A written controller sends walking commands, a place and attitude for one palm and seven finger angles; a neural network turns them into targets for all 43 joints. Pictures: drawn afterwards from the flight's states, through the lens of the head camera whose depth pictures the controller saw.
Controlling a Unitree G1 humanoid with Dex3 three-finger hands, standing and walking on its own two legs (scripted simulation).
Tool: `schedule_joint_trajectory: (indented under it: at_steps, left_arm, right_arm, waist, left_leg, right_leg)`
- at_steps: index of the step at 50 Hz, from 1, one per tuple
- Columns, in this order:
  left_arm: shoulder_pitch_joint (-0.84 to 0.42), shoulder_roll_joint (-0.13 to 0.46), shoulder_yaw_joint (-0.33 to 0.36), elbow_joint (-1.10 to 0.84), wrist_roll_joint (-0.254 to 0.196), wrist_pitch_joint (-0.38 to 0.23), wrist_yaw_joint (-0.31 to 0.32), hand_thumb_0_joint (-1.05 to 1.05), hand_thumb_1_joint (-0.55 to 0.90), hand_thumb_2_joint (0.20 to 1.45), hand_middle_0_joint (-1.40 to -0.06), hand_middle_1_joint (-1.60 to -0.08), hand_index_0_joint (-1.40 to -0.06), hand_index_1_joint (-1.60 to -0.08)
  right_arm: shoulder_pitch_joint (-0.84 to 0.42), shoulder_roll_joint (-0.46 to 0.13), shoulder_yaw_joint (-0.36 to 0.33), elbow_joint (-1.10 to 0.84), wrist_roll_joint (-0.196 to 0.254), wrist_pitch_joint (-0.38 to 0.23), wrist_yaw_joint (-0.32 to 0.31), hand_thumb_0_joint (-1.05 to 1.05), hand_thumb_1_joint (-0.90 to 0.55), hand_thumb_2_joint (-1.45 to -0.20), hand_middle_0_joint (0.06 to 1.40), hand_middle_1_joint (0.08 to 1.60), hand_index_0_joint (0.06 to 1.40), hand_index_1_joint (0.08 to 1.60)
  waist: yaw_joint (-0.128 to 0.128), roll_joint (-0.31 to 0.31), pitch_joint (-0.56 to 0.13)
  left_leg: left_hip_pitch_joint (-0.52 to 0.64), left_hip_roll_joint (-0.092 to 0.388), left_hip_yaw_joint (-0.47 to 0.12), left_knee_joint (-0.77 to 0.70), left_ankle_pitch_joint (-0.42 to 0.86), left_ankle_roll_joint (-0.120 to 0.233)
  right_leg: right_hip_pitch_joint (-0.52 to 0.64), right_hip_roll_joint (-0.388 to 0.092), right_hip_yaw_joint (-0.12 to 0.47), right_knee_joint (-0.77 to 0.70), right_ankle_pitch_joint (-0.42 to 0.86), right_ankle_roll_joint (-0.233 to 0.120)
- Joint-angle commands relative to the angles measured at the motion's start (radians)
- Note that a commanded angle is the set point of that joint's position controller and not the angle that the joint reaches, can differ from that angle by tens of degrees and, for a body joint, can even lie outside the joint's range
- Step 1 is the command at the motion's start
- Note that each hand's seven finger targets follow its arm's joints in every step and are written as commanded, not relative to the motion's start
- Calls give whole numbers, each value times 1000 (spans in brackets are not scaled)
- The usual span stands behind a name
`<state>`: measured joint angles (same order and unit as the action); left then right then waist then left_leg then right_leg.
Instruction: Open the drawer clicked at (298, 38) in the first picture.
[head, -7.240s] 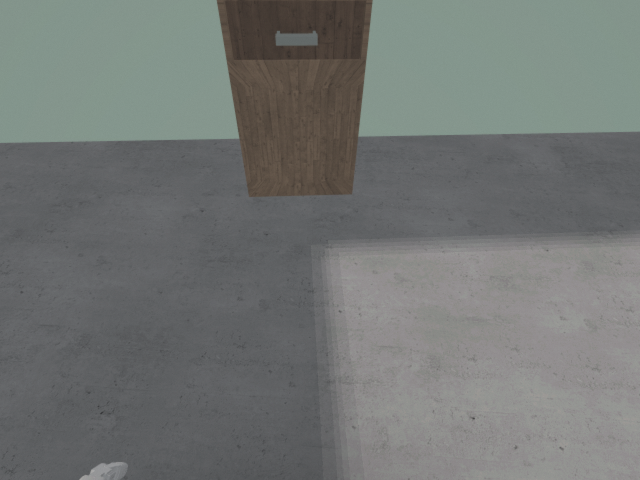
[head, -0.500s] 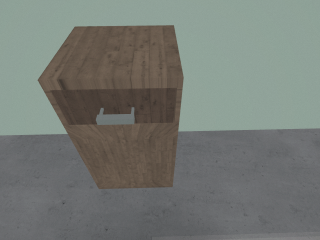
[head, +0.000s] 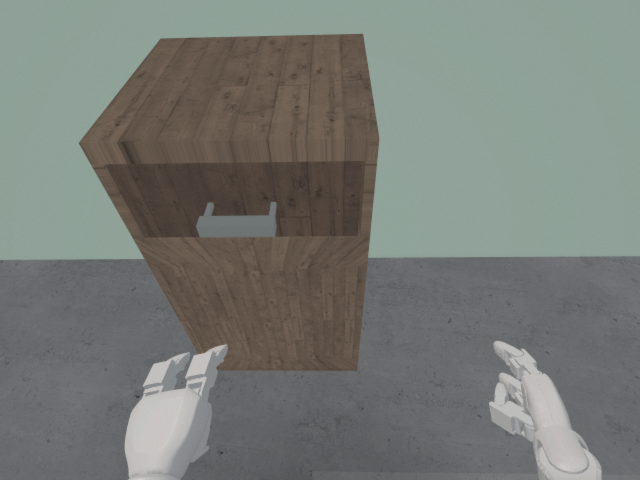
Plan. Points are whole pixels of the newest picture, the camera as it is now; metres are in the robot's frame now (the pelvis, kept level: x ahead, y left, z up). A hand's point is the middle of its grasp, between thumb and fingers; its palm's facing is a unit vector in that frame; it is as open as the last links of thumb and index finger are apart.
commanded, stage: raise the hand with hooked fingers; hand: left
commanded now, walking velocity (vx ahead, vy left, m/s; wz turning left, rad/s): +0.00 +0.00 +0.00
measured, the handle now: (239, 216) +0.54 +0.22 -0.01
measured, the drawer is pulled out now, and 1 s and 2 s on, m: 0.00 0.00 0.00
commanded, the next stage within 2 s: move the hooked fingers above the handle in 1.50 s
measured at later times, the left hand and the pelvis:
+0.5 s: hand (163, 358) +0.25 +0.23 +0.02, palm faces +0.01 -0.11 -0.99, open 11.4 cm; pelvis +0.05 +0.00 +0.01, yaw +2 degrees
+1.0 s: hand (143, 279) +0.32 +0.26 +0.09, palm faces +0.07 -0.08 -0.99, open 13.7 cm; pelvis +0.05 +0.01 +0.03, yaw +3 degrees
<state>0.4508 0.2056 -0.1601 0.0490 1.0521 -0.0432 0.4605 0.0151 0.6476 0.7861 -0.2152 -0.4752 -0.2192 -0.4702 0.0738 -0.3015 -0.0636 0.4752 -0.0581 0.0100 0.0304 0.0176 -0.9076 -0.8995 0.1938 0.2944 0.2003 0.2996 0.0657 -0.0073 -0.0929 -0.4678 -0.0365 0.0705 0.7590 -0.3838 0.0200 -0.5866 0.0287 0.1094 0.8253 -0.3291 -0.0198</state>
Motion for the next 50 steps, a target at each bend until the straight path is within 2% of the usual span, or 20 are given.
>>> schedule_joint_trajectory:
  at_steps: [1, 2, 3, 4, 6, 9, 12, 14, 17, 18, 20, 23, 27, 29, 32, 37, 38, 40, 45, 50]
  left_arm:
    - [-52, 181, 142, -213, 108, 5, 117, 0, 410, 690, -235, -615, -235, -615]
    - [-108, 207, 154, -256, 126, 2, 133, 0, 387, 680, -237, -630, -237, -630]
    - [-196, 241, 165, -323, 144, -1, 144, 0, 363, 670, -238, -645, -238, -645]
    - [-214, 240, 157, -331, 145, -3, 149, 0, 340, 660, -240, -660, -240, -660]
    - [-240, 220, 131, -351, 110, 1, 135, 0, 293, 640, -243, -690, -243, -690]
    - [-211, 193, 99, -330, 38, 35, 77, 0, 223, 610, -248, -735, -248, -735]
    - [-159, 188, 77, -303, 2, 80, -9, 0, 153, 580, -253, -780, -253, -780]
    - [-138, 204, 81, -291, -6, 96, -58, 0, 107, 560, -257, -810, -257, -810]
    - [-104, 265, 149, -281, 1, 80, -92, 0, 37, 530, -262, -855, -262, -855]
    - [-95, 287, 179, -293, 6, 74, -92, 0, 13, 520, -263, -870, -263, -870]
    - [-113, 296, 199, -322, 6, 58, -80, 0, -33, 500, -267, -900, -267, -900]
    - [-151, 309, 232, -345, -4, 50, -59, 0, -103, 470, -272, -945, -272, -945]
    - [-222, 300, 216, -347, -29, 60, -50, 0, -197, 430, -278, -1005, -278, -1005]
    - [-266, 309, 207, -350, -38, 72, -61, 0, -243, 410, -282, -1035, -282, -1035]
    - [-304, 307, 187, -325, -50, 96, -95, 0, -313, 380, -287, -1080, -287, -1080]
    - [-415, 354, 196, -320, -48, 119, -153, 0, -430, 330, -295, -1155, -295, -1155]
    - [-431, 367, 205, -310, -47, 127, -166, 0, -453, 320, -297, -1170, -297, -1170]
    - [-484, 362, 188, -289, -51, 136, -187, 0, -500, 300, -300, -1200, -300, -1200]
    - [-632, 394, 188, -227, -60, 151, -250, 0, -500, 300, -300, -1200, -300, -1200]
    - [-764, 417, 180, -204, -72, 131, -313, 0, -500, 300, -300, -1200, -300, -1200]
  right_arm:
    - [-118, -13, 5, -153, -10, 29, 20, 0, -900, -900, 200, 300, 200, 300]
    - [-112, -13, 3, -151, -15, 27, 20, 0, -900, -900, 200, 300, 200, 300]
    - [-110, -15, 0, -140, -27, 31, 19, 0, -900, -900, 200, 300, 200, 300]
    - [-114, -18, 1, -143, -29, 30, 18, 0, -900, -900, 200, 300, 200, 300]
    - [-117, -23, 2, -135, -30, 24, 18, 0, -900, -900, 200, 300, 200, 300]
    - [-118, -26, 10, -119, -24, 28, 5, 0, -900, -900, 200, 300, 200, 300]
    - [-117, -19, 27, -115, -9, 38, -3, 0, -900, -900, 200, 300, 200, 300]
    - [-114, -13, 41, -110, 3, 42, -9, 0, -900, -900, 200, 300, 200, 300]
    - [-94, -6, 52, -100, 8, 32, -15, 0, -900, -900, 200, 300, 200, 300]
    - [-101, -10, 53, -98, 5, 28, -19, 0, -900, -900, 200, 300, 200, 300]
    - [-87, -4, 48, -90, 4, 22, -18, 0, -900, -900, 200, 300, 200, 300]
    - [-86, -14, 31, -77, 1, 17, -20, 0, -900, -900, 200, 300, 200, 300]
    - [-66, -24, 11, -56, 9, 17, -27, 0, -900, -900, 200, 300, 200, 300]
    - [-71, -32, 6, -48, 15, 19, -31, 0, -900, -900, 200, 300, 200, 300]
    - [-73, -37, 2, -42, 24, 24, -37, 0, -900, -900, 200, 300, 200, 300]
    - [-73, -39, 7, -35, 34, 37, -46, 0, -900, -900, 200, 300, 200, 300]
    - [-82, -42, 10, -37, 38, 41, -47, 0, -900, -900, 200, 300, 200, 300]
    - [-78, -35, 16, -34, 43, 48, -48, 0, -900, -900, 200, 300, 200, 300]
    - [-82, -33, 29, -31, 51, 64, -59, 0, -900, -900, 200, 300, 200, 300]
    - [-73, -33, 35, -24, 51, 69, -66, 0, -900, -900, 200, 300, 200, 300]
  waist:
    - [60, 4, -164]
    - [49, 42, -223]
    - [31, 51, -253]
    - [18, 70, -264]
    - [-12, 112, -275]
    - [-42, 44, -220]
    - [-28, -33, -176]
    - [-13, -35, -148]
    - [20, -71, -154]
    - [34, -41, -159]
    - [38, -11, -188]
    - [31, -5, -197]
    - [11, 6, -234]
    - [3, 3, -222]
    - [5, -4, -209]
    - [16, 5, -201]
    - [19, 34, -183]
    - [17, 33, -160]
    - [12, 11, -144]
    - [3, 37, -155]
  left_leg:
    - [-22, -32, -72, -37, 157, -2]
    - [18, -27, -82, -5, 193, -3]
    - [60, -26, -108, 29, 214, -7]
    - [81, -21, -112, 51, 218, -3]
    - [105, -21, -114, 73, 238, -1]
    - [71, -15, -113, 48, 238, 17]
    - [36, -8, -103, -15, 233, 14]
    - [36, -7, -96, -54, 219, 11]
    - [29, -3, -91, -96, 252, 7]
    - [37, -4, -89, -102, 272, 8]
    - [52, -5, -88, -109, 315, 4]
    - [71, -4, -89, -114, 352, 6]
    - [109, -4, -83, -119, 379, 6]
    - [113, -4, -84, -131, 381, 5]
    - [135, -1, -80, -153, 394, 6]
    - [182, 4, -75, -195, 438, 3]
    - [187, 6, -77, -207, 432, 2]
    - [198, 5, -73, -225, 424, 0]
    - [211, 1, -61, -267, 380, 3]
    - [248, 1, -64, -284, 405, 2]
  right_leg:
    - [53, 19, 79, -110, 32, -87]
    - [26, 19, 90, -85, 68, -88]
    - [-23, 19, 112, -74, 63, -86]
    - [-47, 18, 95, -63, 64, -82]
    - [-73, 18, 71, -55, 88, -77]
    - [5, 22, 21, -80, 158, -57]
    - [104, 19, -9, -114, 194, -47]
    - [150, 15, -8, -139, 184, -44]
    - [232, 9, -10, -148, 234, -41]
    - [256, 12, 3, -153, 264, -43]
    - [289, 3, -3, -143, 320, -45]
    - [300, 1, -4, -153, 365, -44]
    - [309, -10, -21, -159, 397, -38]
    - [313, -13, -24, -168, 386, -35]
    - [322, -14, -41, -187, 376, -33]
    - [359, -14, -52, -218, 376, -32]
    - [356, -11, -54, -229, 358, -34]
    - [363, -12, -65, -245, 343, -33]
    - [401, -12, -72, -291, 314, -29]
    - [421, -12, -90, -315, 323, -30]
